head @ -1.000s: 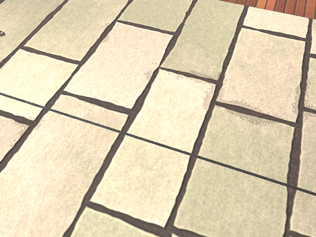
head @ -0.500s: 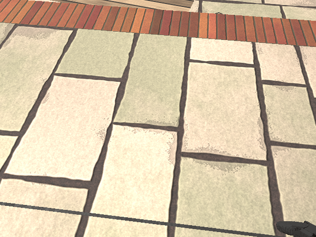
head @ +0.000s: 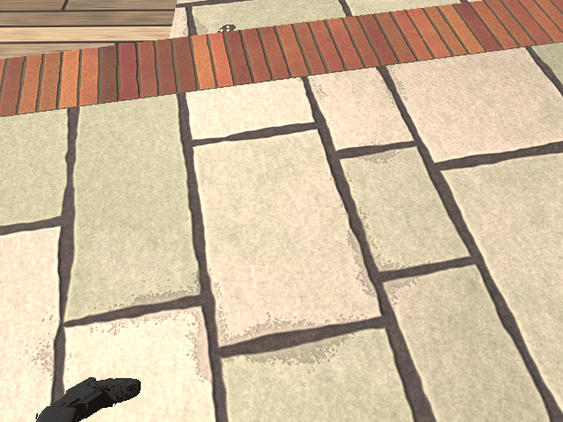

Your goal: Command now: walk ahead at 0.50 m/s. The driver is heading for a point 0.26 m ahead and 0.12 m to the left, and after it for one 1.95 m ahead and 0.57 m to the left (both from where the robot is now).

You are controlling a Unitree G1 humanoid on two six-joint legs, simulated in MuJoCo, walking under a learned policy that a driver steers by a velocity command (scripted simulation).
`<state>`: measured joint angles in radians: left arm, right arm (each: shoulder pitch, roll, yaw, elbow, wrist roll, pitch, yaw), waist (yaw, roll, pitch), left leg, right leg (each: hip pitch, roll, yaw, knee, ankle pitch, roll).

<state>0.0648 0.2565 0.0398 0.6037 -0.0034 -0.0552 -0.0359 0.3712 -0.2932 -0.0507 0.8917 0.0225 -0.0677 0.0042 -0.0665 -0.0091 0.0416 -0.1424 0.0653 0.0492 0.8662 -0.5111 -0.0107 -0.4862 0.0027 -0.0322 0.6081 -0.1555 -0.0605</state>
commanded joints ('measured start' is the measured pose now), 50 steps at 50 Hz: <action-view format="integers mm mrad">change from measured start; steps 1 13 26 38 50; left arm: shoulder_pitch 315 140 129 68 31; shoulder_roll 179 142 150 106 135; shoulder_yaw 62 57 45 41 55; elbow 26 103 73 71 41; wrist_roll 1 19 -5 6 12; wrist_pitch -11 -40 21 51 28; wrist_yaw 12 56 56 78 66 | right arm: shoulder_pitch -80 -210 -155 -222 -138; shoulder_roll -143 -14 -154 -167 -147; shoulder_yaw -20 -7 -63 -73 -80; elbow -121 -159 -291 -342 -307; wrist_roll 33 -19 -10 -21 -21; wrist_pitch -46 15 34 93 107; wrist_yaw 11 16 19 -40 -35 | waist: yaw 175 76 34 54 34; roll -114 -59 36 156 -104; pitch -228 -26 -277 -173 -94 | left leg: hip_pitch -635 -418 156 -166 -464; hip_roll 8 17 203 49 -174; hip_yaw -136 -65 -512 -478 -231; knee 449 -114 -481 -553 329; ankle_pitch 28 588 754 261 39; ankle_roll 41 -16 338 219 -49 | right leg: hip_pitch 693 315 -205 15 298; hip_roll -352 -196 -5 20 -265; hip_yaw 510 -103 139 137 347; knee -277 -401 731 203 -264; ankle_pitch -9 566 -380 -162 226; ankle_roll -218 -108 99 139 -135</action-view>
